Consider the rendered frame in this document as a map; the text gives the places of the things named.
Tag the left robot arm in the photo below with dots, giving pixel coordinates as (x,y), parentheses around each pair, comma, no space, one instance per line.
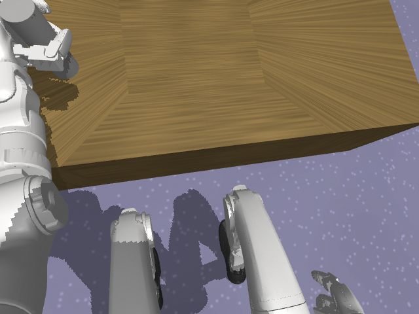
(31,207)

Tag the right robot foot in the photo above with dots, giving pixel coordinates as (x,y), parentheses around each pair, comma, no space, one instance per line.
(236,277)

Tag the left robot foot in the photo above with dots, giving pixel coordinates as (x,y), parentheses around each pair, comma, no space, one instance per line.
(157,279)

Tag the can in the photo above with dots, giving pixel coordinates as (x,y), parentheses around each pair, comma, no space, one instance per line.
(24,17)

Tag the right robot hand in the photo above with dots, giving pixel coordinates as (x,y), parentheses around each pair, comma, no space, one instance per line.
(342,301)

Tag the left robot hand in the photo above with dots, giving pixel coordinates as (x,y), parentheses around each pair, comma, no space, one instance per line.
(44,58)

